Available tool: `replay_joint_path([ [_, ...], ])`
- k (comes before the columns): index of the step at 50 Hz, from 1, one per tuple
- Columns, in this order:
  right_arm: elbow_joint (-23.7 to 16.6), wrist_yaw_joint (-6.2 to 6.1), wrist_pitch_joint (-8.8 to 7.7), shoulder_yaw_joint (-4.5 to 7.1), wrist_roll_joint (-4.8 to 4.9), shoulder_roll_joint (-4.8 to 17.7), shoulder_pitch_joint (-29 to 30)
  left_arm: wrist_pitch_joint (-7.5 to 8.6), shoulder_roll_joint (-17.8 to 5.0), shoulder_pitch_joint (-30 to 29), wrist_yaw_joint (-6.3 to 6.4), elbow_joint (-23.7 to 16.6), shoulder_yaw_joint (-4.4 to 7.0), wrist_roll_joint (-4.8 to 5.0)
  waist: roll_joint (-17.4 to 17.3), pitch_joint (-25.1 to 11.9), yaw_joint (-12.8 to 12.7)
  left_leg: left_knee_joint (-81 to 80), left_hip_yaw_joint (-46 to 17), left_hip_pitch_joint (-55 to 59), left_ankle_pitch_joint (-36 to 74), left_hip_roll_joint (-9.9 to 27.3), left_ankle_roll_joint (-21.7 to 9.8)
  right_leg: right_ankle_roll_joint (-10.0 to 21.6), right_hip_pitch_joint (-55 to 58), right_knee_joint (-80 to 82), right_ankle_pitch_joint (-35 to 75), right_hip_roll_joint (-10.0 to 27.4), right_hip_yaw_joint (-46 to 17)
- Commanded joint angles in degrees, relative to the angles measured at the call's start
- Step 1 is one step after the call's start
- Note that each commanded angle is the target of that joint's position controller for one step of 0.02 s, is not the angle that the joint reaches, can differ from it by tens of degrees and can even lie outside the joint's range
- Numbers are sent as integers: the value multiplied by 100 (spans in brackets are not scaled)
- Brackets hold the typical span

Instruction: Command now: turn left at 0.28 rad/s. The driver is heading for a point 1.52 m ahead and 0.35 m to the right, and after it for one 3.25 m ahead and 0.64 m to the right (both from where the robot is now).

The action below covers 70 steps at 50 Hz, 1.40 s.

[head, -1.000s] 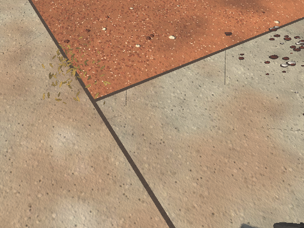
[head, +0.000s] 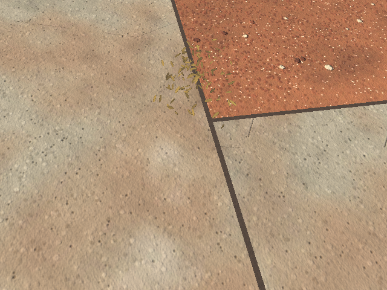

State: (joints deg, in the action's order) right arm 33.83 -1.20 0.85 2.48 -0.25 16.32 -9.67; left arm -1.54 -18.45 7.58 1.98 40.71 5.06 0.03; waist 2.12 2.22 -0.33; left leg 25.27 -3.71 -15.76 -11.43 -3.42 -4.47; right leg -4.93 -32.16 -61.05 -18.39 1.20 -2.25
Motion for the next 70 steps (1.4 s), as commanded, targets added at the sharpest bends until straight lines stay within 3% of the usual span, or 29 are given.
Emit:
replay_joint_path([
  [1,-313,-44,-47,226,-41,834,69,63,-323,-118,10,-352,47,1,-934,-673,111,-640,-1200,775,1463,1416,-852,-62,45,655,147,158,-119],
  [4,-161,22,-107,51,-154,387,255,82,-146,81,-60,-191,-44,10,-978,-628,134,-766,-864,403,814,1350,-790,-24,953,1664,207,348,-30],
  [8,32,31,-68,242,-118,939,139,115,-559,-120,-97,-453,41,141,-980,-221,308,-641,-1100,604,971,1694,-1006,145,673,1752,-474,181,197],
  [12,26,-86,36,299,-39,889,179,126,-410,130,-199,-525,20,182,-767,-503,224,-249,-1127,1364,2725,2135,-1131,252,391,1574,-868,214,227],
  [16,-44,-124,106,366,55,864,506,62,-323,545,-310,-492,37,219,-791,-732,-51,202,-413,1250,2947,1971,-777,469,1153,2599,-169,14,580],
  [17,-6,-131,108,382,117,842,490,63,-374,736,-309,-468,71,194,-746,-751,-175,526,-115,1002,2517,1788,-497,622,1600,3269,559,-66,559],
  [18,19,-117,67,381,91,714,330,69,-739,875,-246,-500,193,144,-100,-733,-161,1432,375,270,1362,1305,8,949,2264,3821,1874,288,-344],
  [19,-301,-86,8,283,-215,397,605,112,-1532,971,-169,-652,375,95,1537,-678,-7,3050,893,-1683,-1709,304,670,1850,3283,3845,4455,1751,-2642],
  [20,-431,-74,-84,282,-187,482,1084,193,-1382,1197,-214,-722,319,-105,1243,-992,-429,4111,47,-2420,-2926,-153,764,2708,3497,3969,4879,2139,-3210],
  [21,-377,-42,-118,323,-73,616,1001,271,-1241,1033,-222,-717,285,-119,622,-921,-281,4511,-254,-2606,-2586,29,745,2559,3554,3934,4610,1866,-2776],
  [22,-268,-37,-131,353,-32,677,905,286,-1124,731,-189,-738,276,6,269,-802,-107,4501,-306,-2712,-2065,136,744,2207,3571,3840,4351,1483,-2337],
  [24,-178,-64,-125,376,-61,689,852,173,-954,390,-86,-847,207,211,138,-788,18,4141,-342,-2559,-1452,252,845,1871,3422,3828,4171,1123,-1982],
  [31,65,-30,-65,309,62,539,725,-4,-859,519,41,-841,82,35,485,-807,-132,3140,2,-1858,-711,240,1091,1736,3090,3791,3934,858,-1635],
  [39,73,30,-140,287,89,572,701,-28,-767,165,-57,-845,-34,-45,671,-546,-200,1837,69,-824,-970,363,965,1796,2459,3644,3504,863,-2028],
  [42,263,128,-195,188,107,329,321,32,-270,-42,-85,-713,-228,-64,572,-640,30,286,199,248,4,462,827,1583,2271,3574,3068,746,-1678],
  [44,81,111,-235,279,37,855,480,141,-551,358,-77,-596,-123,-138,159,-577,-126,-85,-311,717,2042,689,528,1151,2119,3377,1840,321,-1418],
  [45,1,103,-228,396,51,1334,519,196,-611,650,-61,-588,-76,-230,-646,-625,-399,187,-858,840,3088,1090,96,877,1852,2974,927,-201,-870],
  [47,70,122,-200,405,122,1185,231,220,-597,206,36,-694,-36,-201,-1449,-582,-83,-233,-2123,771,2708,1705,-865,354,1375,2166,-208,-626,-154],
  [49,194,84,-223,424,86,1162,-353,173,-489,-283,64,-898,5,-59,-1634,-568,303,-489,-2958,1292,2851,2030,-1264,232,356,775,-1993,-798,-312],
  [52,120,-46,-178,513,217,1225,31,140,-295,-102,-10,-872,15,14,-918,-625,16,-368,-2370,1158,2313,1556,-762,163,187,621,-1476,-510,-564],
  [57,-101,-123,187,600,220,1191,280,267,-139,124,-191,-744,22,97,-1327,-930,13,-343,-2463,564,1616,1055,-456,113,1421,2619,-394,-770,-268],
  [59,-150,-144,204,552,341,1086,397,295,-268,705,-214,-551,122,161,-1127,-1108,-322,-385,-2422,-495,-1574,694,-194,319,2807,3838,437,-644,-131],
  [60,-164,-132,162,481,310,888,280,286,-600,1167,-151,-461,244,164,-588,-1047,-495,381,-1998,-1863,-2757,272,144,586,3954,4105,-223,90,-776],
  [61,-309,-81,86,324,265,290,188,292,-1141,1339,-135,-541,320,25,953,-980,-414,2355,-953,-3021,-2491,-484,341,1159,4113,4901,-2444,1706,-3051],
  [62,-511,-59,-82,353,271,560,378,439,-1319,823,-191,-672,314,-295,1092,-289,-172,3212,-1079,-3538,-1740,189,344,1610,3060,5382,-3404,2282,-4235],
  [64,-166,-30,-171,427,145,897,46,609,-683,327,-108,-769,124,-109,499,63,64,3855,-805,-3472,-753,407,432,1393,2803,5325,-2713,1691,-3092],
  [68,-38,45,-350,296,137,528,-15,787,-538,1133,-150,-461,18,-52,306,192,-152,4342,-503,-3463,263,443,491,1281,2676,5357,-1689,1135,-1829],
  [69,-15,321,-140,285,-483,547,264,672,-709,1412,-239,-228,44,-283,-154,360,-201,4301,-511,-3262,281,122,490,1179,2201,5504,-1878,1043,-1654],
  [70,-48,440,-53,295,-429,497,278,647,-753,1428,-280,-221,66,-251,193,482,-184,4183,-548,-3290,384,68,508,1160,2164,5525,-1762,1021,-1512],
])
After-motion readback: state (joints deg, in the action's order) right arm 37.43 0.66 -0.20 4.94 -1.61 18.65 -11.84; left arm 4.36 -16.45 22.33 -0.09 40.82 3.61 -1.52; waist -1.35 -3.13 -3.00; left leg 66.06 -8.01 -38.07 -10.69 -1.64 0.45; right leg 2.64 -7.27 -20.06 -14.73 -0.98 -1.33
